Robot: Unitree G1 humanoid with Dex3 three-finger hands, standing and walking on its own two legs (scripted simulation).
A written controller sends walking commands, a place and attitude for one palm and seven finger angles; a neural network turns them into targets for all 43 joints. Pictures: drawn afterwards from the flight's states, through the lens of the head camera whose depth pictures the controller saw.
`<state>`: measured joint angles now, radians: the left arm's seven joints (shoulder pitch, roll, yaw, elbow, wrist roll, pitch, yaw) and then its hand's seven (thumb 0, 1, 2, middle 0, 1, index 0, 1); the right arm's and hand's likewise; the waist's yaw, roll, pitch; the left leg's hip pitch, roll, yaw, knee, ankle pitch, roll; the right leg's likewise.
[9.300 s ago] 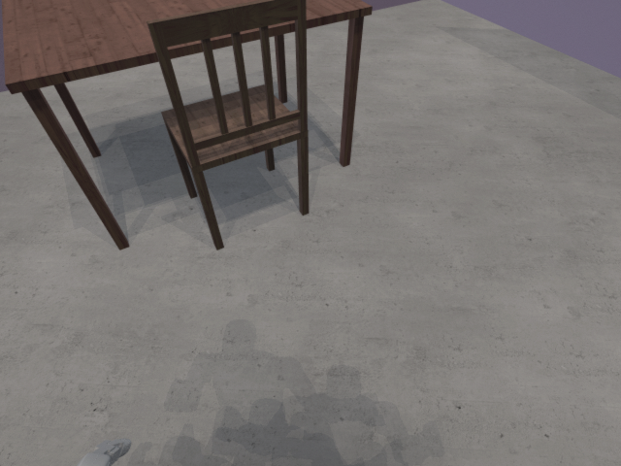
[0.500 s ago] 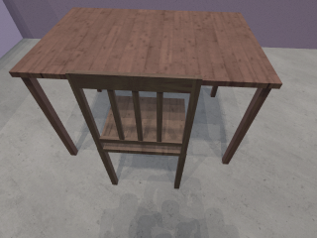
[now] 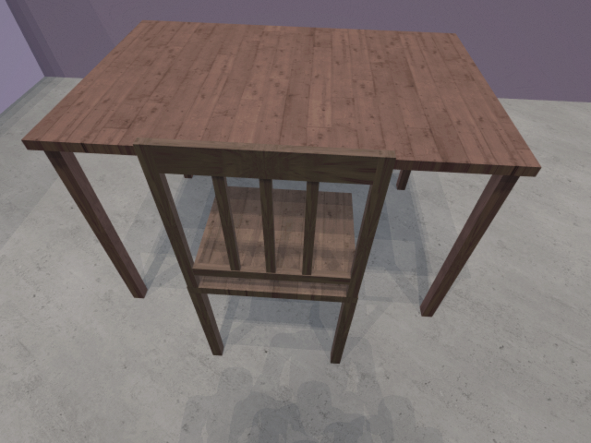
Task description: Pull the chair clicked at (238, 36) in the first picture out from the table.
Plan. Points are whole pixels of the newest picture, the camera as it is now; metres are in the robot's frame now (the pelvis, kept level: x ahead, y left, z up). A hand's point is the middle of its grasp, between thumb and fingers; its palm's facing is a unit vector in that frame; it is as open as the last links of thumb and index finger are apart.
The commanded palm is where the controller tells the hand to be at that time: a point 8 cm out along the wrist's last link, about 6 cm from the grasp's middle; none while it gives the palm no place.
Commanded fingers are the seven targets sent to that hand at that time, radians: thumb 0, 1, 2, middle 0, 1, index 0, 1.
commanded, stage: look again from close up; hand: left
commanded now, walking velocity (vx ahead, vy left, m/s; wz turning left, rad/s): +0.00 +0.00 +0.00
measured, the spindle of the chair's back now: (268, 229) +0.54 +0.09 -0.09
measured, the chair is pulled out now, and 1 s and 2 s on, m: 0.00 0.00 0.00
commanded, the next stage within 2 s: shuffle to correct the standing spot in 0.42 s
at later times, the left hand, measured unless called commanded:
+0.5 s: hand out of the picture -0.02 +0.19 -0.18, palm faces +0.02 -0.99 -0.16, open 7.3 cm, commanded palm none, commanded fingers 0.00 0.90 0.90 -0.20 -0.30 -0.20 -0.30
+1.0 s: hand out of the picture -0.02 +0.16 -0.18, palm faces +0.08 -0.99 -0.15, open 7.3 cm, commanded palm none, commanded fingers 0.00 0.90 0.90 -0.20 -0.30 -0.20 -0.30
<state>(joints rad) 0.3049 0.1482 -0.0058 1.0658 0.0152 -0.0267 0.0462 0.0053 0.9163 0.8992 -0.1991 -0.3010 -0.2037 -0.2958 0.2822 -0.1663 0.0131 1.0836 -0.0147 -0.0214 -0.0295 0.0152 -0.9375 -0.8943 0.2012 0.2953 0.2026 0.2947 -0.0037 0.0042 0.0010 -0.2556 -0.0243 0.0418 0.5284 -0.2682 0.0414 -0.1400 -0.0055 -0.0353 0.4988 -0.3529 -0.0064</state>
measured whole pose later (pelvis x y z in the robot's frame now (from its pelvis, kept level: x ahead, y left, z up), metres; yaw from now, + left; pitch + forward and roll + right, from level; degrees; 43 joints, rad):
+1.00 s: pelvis +0.06 +0.00 -0.01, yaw +1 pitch +2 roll +0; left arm 0.44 0.14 0.01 1.12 0.04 -0.05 0.03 0.00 0.91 0.90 -0.20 -0.30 -0.20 -0.30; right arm 0.29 -0.14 -0.01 1.13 -0.02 -0.01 -0.02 0.01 -0.91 -0.89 0.20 0.30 0.20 0.29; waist 0.03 -0.03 0.01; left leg -0.36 0.00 0.10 0.74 -0.47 0.05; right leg -0.08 -0.01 -0.06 0.49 -0.43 -0.01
